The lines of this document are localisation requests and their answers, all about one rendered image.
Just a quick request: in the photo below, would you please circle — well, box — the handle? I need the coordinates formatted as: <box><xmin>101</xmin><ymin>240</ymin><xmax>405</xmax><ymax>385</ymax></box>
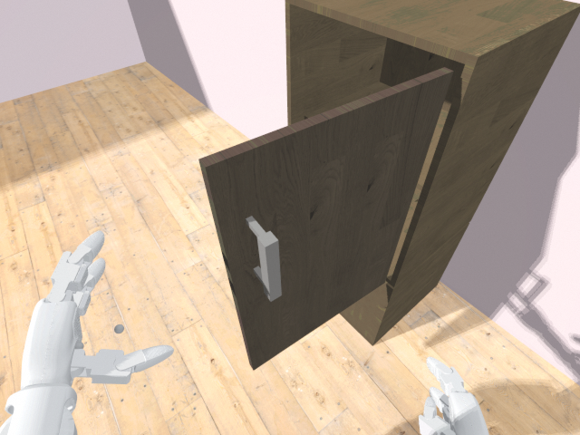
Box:
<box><xmin>246</xmin><ymin>216</ymin><xmax>282</xmax><ymax>302</ymax></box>

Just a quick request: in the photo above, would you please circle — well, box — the robot left hand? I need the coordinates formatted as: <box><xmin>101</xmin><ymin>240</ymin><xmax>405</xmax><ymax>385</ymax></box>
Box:
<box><xmin>21</xmin><ymin>230</ymin><xmax>174</xmax><ymax>390</ymax></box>

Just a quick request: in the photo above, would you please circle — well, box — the cupboard door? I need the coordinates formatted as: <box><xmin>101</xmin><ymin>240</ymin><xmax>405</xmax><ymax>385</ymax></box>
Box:
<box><xmin>198</xmin><ymin>67</ymin><xmax>454</xmax><ymax>370</ymax></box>

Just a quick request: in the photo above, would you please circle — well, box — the robot right hand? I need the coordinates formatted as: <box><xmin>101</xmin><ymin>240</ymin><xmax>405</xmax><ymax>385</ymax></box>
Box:
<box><xmin>419</xmin><ymin>357</ymin><xmax>489</xmax><ymax>435</ymax></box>

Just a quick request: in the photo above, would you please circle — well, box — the robot left forearm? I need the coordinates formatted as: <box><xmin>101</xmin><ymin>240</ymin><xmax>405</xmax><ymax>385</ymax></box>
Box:
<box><xmin>0</xmin><ymin>383</ymin><xmax>77</xmax><ymax>435</ymax></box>

